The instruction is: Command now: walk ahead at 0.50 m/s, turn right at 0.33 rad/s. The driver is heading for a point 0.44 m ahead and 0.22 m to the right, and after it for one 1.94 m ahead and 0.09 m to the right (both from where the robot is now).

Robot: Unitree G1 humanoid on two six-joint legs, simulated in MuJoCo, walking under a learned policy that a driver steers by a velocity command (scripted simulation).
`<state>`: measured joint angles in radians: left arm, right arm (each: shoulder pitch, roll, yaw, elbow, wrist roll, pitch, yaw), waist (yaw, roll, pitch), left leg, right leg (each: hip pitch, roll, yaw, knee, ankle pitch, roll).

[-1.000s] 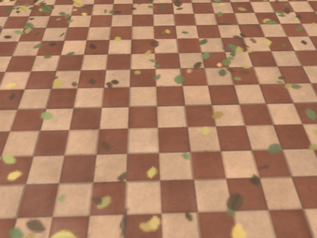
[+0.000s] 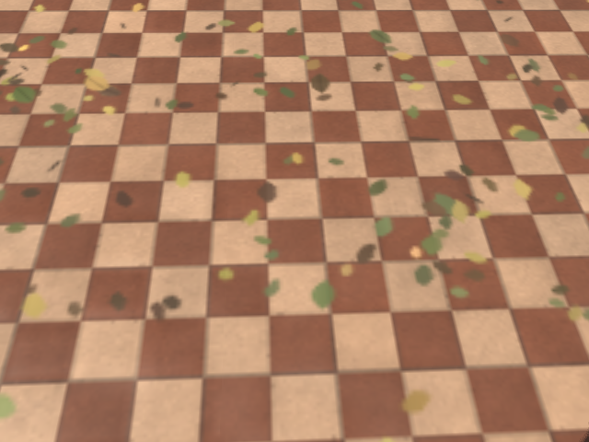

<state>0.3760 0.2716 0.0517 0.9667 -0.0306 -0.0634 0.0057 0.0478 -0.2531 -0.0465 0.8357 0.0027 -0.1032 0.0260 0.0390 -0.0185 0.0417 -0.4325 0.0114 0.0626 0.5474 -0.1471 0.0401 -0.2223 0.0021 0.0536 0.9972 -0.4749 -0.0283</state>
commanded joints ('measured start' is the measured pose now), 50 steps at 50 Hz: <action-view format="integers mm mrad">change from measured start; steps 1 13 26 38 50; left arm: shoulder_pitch -69 -250 48 -70 -82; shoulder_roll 130 24 215 138 170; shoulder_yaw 32 27 94 53 54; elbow -104 -198 -243 -236 -199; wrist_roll -14 11 17 29 38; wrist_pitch -29 19 8 -19 18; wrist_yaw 9 -24 -40 3 32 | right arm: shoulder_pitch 171 171 107 -16 275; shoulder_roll -118 -161 -155 -83 -231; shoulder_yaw -33 -50 -35 -17 -75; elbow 19 68 -48 -53 -29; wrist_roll -2 -13 39 4 11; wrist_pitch -3 -8 -34 5 10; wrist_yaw -9 -44 -17 -13 24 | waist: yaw -103 -82 91 12 -159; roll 110 48 -81 -51 -7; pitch -104 38 -314 -27 -216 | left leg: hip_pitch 447 340 -381 -156 321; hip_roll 315 232 -4 102 -7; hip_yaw -400 78 -153 -72 -91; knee -319 -447 874 137 -13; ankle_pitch -144 207 -397 263 106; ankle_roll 148 122 -30 -79 121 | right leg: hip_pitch -478 -442 601 50 168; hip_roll -105 -136 -328 -124 -163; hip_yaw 46 -30 688 55 -118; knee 233 -236 -722 -831 -211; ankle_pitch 91 540 175 543 1021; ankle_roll -20 7 -368 -191 -52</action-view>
